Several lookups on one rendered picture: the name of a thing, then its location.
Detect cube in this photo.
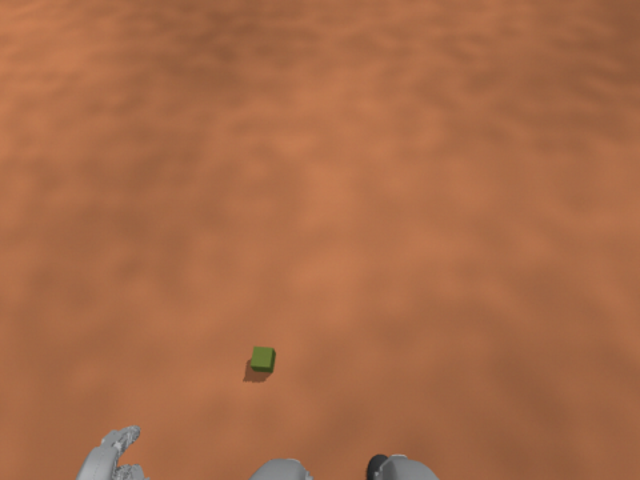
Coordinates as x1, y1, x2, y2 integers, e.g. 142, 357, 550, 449
250, 346, 276, 373

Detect left robot hand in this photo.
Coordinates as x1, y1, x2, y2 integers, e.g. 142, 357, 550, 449
75, 425, 150, 480

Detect right robot foot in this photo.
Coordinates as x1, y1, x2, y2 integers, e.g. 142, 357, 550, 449
367, 454, 388, 480

